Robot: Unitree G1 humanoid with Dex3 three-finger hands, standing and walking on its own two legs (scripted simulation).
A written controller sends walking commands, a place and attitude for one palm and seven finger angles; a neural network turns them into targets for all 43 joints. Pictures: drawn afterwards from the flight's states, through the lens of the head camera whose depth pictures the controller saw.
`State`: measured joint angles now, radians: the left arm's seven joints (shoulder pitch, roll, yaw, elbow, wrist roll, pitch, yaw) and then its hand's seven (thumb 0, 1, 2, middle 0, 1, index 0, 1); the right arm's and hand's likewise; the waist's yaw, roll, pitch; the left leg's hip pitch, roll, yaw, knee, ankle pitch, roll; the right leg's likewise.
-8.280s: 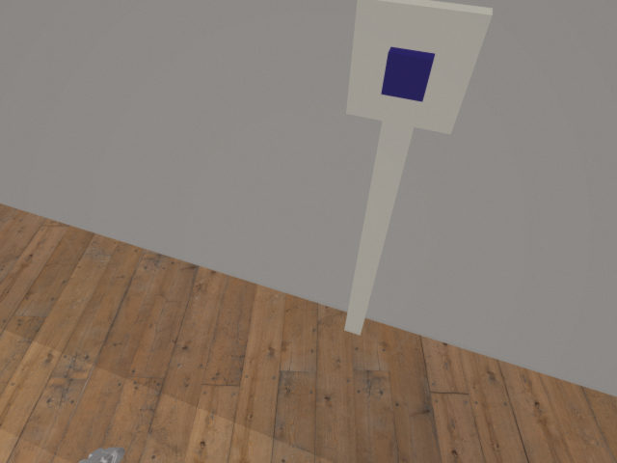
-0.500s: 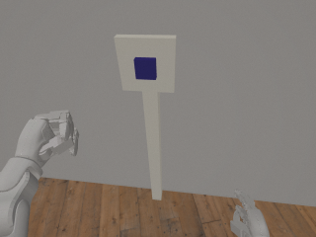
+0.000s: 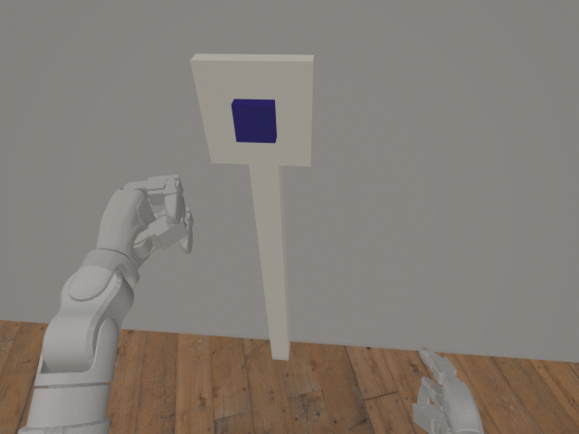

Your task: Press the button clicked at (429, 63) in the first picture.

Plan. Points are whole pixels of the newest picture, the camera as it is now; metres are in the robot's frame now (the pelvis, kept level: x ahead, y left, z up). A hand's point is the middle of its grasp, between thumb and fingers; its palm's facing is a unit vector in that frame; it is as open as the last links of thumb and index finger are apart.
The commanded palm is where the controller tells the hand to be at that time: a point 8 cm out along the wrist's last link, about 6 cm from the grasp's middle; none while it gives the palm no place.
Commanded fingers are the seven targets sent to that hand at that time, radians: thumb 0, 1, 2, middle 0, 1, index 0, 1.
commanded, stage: aim a knuckle at the button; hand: left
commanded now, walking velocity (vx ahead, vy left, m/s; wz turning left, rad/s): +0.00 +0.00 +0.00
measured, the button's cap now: (255, 120) +0.54 +0.12 +0.20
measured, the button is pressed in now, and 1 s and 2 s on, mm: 0 0 0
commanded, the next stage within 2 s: press the button with the knuckle in 1.46 s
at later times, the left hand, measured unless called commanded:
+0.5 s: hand (246, 185) +0.39 +0.11 +0.18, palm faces -0.01 -1.00 +0.01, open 3.1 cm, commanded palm +0.37 +0.16 +0.18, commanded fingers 0.00 0.90 0.90 -1.30 -1.50 -1.30 -1.50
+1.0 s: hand (267, 165) +0.46 +0.09 +0.17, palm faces +0.01 -1.00 +0.02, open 3.1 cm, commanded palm +0.42 +0.15 +0.17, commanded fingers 0.00 0.90 0.90 -1.30 -1.50 -1.30 -1.50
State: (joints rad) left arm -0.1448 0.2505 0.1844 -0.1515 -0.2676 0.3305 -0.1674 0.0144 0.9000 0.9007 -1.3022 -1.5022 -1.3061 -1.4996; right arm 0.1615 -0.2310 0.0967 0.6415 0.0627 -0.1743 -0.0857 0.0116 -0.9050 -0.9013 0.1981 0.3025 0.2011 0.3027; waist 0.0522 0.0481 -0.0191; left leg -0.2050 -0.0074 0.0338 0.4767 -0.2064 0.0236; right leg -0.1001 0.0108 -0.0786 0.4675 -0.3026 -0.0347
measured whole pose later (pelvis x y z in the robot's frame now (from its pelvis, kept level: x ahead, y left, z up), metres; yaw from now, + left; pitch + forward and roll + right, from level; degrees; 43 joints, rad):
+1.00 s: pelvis +0.02 -0.02 +0.00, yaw -3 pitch +3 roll +1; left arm -0.69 0.21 0.21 0.67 -0.15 0.03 0.00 0.01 0.90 0.90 -1.30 -1.50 -1.30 -1.50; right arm 0.34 -0.26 0.02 0.69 0.05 -0.03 -0.05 0.01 -0.91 -0.90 0.20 0.30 0.20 0.30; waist -0.05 0.04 -0.04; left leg -0.30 0.03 0.07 0.48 -0.22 0.00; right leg -0.22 0.04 -0.03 0.48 -0.31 -0.06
